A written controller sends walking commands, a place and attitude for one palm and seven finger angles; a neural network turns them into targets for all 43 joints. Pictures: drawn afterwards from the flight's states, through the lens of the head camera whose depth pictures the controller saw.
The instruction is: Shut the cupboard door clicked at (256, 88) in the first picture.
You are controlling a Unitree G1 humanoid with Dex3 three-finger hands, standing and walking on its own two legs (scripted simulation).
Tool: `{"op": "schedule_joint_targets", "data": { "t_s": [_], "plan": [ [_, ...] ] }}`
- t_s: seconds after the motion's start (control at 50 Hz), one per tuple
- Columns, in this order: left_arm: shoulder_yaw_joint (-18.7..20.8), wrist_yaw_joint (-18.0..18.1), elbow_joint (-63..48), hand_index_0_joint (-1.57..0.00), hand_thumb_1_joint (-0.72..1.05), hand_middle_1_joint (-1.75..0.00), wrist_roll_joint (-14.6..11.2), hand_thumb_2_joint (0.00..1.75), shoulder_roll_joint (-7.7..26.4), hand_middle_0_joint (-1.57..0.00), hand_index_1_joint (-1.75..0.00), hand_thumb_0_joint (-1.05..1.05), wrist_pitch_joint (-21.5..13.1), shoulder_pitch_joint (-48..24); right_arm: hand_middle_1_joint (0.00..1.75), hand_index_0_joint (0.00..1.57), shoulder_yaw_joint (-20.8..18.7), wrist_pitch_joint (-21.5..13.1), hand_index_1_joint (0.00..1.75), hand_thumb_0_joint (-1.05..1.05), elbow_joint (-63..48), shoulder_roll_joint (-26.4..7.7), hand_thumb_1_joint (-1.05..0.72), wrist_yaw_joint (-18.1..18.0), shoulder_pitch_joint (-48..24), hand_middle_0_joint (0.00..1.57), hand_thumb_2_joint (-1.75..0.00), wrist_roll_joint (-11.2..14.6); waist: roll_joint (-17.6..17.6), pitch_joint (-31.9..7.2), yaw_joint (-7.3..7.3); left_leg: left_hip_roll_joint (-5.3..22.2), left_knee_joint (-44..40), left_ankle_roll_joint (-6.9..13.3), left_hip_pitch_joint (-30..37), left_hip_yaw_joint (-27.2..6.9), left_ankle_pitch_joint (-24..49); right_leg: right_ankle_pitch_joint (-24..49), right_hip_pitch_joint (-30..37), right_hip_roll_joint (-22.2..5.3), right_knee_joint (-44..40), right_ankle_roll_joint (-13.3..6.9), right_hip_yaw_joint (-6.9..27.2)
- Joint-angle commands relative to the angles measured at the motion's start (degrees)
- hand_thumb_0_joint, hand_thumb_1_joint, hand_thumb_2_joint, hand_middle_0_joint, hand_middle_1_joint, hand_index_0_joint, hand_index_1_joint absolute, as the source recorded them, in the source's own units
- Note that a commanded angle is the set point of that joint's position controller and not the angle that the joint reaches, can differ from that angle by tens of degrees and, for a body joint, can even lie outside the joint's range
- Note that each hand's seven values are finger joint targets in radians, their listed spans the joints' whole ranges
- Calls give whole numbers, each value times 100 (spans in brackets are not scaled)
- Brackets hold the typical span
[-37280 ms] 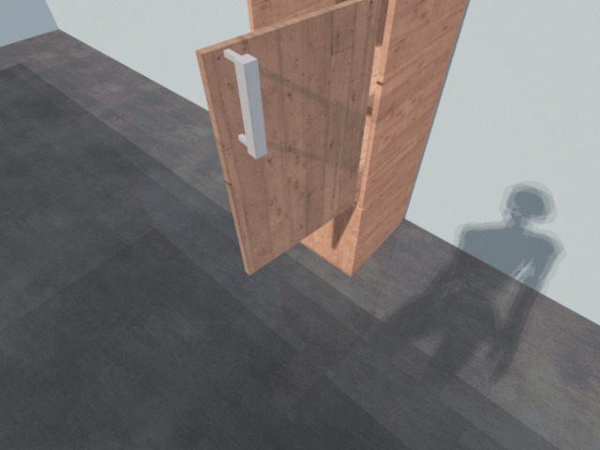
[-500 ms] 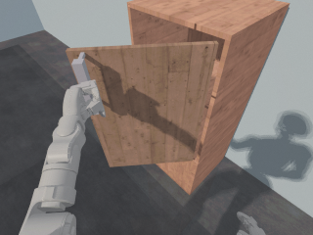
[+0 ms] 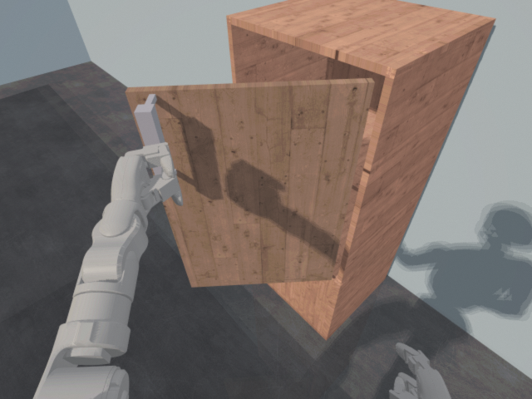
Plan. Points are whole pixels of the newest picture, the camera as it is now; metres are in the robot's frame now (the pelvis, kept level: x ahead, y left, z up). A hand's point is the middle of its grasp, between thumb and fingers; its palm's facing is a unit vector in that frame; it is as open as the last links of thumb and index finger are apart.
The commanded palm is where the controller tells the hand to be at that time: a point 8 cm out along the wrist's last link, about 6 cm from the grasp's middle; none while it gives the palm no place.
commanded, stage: push the door shut along its arc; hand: left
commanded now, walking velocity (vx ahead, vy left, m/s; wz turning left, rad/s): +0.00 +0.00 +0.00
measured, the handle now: (161, 147) +0.48 +0.22 +0.16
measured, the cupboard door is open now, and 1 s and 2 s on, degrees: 51 37 24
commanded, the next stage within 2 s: pull the fist back off the door in 1.76 s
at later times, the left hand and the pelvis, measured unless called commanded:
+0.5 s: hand (174, 155) +0.44 +0.18 +0.17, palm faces -0.01 -1.00 -0.02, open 3.1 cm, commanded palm +0.43 +0.22 +0.17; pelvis -0.01 +0.01 -0.01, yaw +0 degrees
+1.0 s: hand (203, 136) +0.50 +0.14 +0.17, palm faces -0.15 -0.99 -0.01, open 3.1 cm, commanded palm +0.50 +0.19 +0.17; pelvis -0.01 +0.02 -0.02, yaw -1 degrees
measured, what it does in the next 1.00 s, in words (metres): stands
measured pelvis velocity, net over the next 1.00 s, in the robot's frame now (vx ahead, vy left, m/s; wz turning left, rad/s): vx -0.01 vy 0.02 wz -0.02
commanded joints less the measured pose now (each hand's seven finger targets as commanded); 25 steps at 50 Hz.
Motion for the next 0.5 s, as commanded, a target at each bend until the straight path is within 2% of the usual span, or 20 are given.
{"op": "schedule_joint_targets", "data": {
  "t_s": [0.0, 0.04, 0.1, 0.16, 0.18, 0.2, 0.22, 0.28, 0.3, 0.32, 0.34, 0.36, 0.38, 0.42, 0.44, 0.46, 0.48],
  "plan": [
    [410, -141, -889, -130, 90, -150, -12, 90, 1374, -130, -150, 0, -515, -3134, 30, 20, -283, -214, 30, 0, -743, -722, -90, -121, -462, 20, -90, -23, -298, -1167, -150, -252, -139, 333, 1188, 6, 621, 1597, -789, 3, -653, 138, 187],
    [252, -291, -671, -130, 90, -150, -65, 90, 1233, -130, -150, 0, -625, -3348, 30, 20, -271, -227, 30, 0, -739, -696, -90, -118, -433, 20, -90, -7, -203, -1239, -197, -272, -116, 322, 1170, -6, 671, 1722, -789, -6, -600, 124, 184],
    [394, -453, -102, -130, 90, -150, -100, 90, 1465, -130, -150, 0, -746, -3378, 30, 20, -296, -229, 30, 0, -689, -768, -90, -120, -286, 20, -90, 3, -285, -1235, -216, -264, -63, 334, 1056, -10, 625, 1670, -844, -11, -582, 139, 196],
    [287, -614, 460, -130, 90, -150, -122, 90, 1412, -130, -150, 0, -845, -3818, 30, 20, -310, -250, 30, 0, -628, -783, -90, -121, -128, 20, -90, 23, -316, -1079, -336, -258, -43, 329, 898, -53, 437, 1444, -1101, 6, -568, 137, 180],
    [385, -649, 559, -130, 90, -150, -113, 90, 1538, -130, -150, 0, -910, -3927, 30, 20, -336, -261, 30, 0, -602, -813, -90, -113, -53, 20, -90, 16, -250, -1186, -321, -259, -9, 325, 903, -62, 491, 1493, -1093, 9, -532, 117, 179],
    [563, -662, 678, -130, 90, -150, -119, 90, 1772, -130, -150, 0, -987, -3857, 30, 20, -358, -264, 30, 0, -598, -858, -90, -112, 31, 20, -90, 0, -421, -1318, -297, -260, 31, 349, 870, -52, 526, 1524, -994, 6, -512, 138, 194],
    [430, -723, 669, -130, 90, -150, -128, 90, 1648, -130, -150, 0, -1049, -4032, 30, 20, -362, -280, 30, 0, -614, -847, -90, -103, 33, 20, -90, 10, -389, -1353, -344, -261, 25, 352, 855, -64, 525, 1554, -1034, 5, -479, 137, 187],
    [412, -860, 996, -130, 90, -150, -125, 90, 1659, -130, -150, 0, -1207, -4287, 30, 20, -407, -314, 30, 0, -539, -874, -90, -81, 219, 20, -90, 11, -133, -1488, -363, -264, 103, 340, 907, -77, 627, 1650, -1134, 35, -393, 97, 162],
    [518, -880, 1177, -130, 90, -150, -119, 90, 1847, -130, -150, 0, -1250, -4249, 30, 20, -426, -305, 30, 0, -507, -926, -90, -84, 333, 20, -90, 9, -345, -1480, -397, -252, 128, 357, 834, -80, 562, 1549, -1127, 47, -398, 117, 149],
    [313, -937, 1274, -130, 90, -150, -125, 90, 1680, -130, -150, 0, -1289, -4529, 30, 20, -416, -316, 30, 0, -499, -919, -90, -82, 326, 20, -90, 19, -295, -1365, -481, -250, 119, 360, 765, -102, 464, 1468, -1264, 39, -404, 124, 165],
    [375, -960, 1504, -130, 90, -150, -113, 90, 1760, -130, -150, 0, -1331, -4737, 30, 20, -438, -327, 30, 0, -428, -938, -90, -85, 423, 20, -90, 16, -313, -1314, -523, -234, 130, 354, 749, -120, 372, 1321, -1392, 56, -411, 117, 153],
    [281, -993, 1570, -130, 90, -150, -100, 90, 1697, -130, -150, 0, -1392, -4926, 30, 20, -449, -344, 30, 0, -400, -945, -90, -78, 476, 20, -90, 16, -135, -1326, -564, -238, 153, 350, 794, -122, 362, 1276, -1494, 63, -402, 103, 153],
    [220, -1027, 1683, -130, 90, -150, -84, 90, 1636, -130, -150, 0, -1444, -5013, 30, 20, -465, -361, 30, 0, -375, -952, -90, -73, 544, 20, -90, 15, -128, -1421, -576, -229, 162, 340, 833, -151, 330, 1192, -1550, 76, -380, 90, 130],
    [270, -1067, 1929, -130, 90, -150, -87, 90, 1736, -130, -150, 0, -1554, -5171, 30, 20, -490, -407, 30, 0, -316, -999, -90, -71, 664, 20, -90, -4, -149, -1478, -619, -215, 194, 348, 816, -187, 255, 1061, -1657, 87, -362, 96, 123],
    [187, -1098, 2025, -130, 90, -150, -69, 90, 1700, -130, -150, 0, -1619, -5410, 30, 20, -489, -424, 30, 0, -268, -1008, -90, -70, 725, 20, -90, -8, -46, -1486, -679, -200, 203, 336, 859, -212, 251, 1019, -1760, 92, -331, 78, 107],
    [125, -1139, 2204, -130, 90, -150, -82, 90, 1600, -130, -150, 0, -1660, -5477, 30, 20, -492, -456, 30, 0, -239, -1004, -90, -61, 780, 20, -90, -14, -47, -1448, -702, -204, 233, 336, 826, -218, 234, 1001, -1838, 100, -317, 80, 103],
    [175, -1175, 2421, -130, 90, -150, -83, 90, 1685, -130, -150, 0, -1696, -5568, 30, 20, -500, -474, 30, 0, -185, -1042, -90, -64, 870, 20, -90, -24, -185, -1435, -741, -189, 247, 331, 765, -241, 184, 951, -1886, 108, -298, 83, 91]
  ]
}}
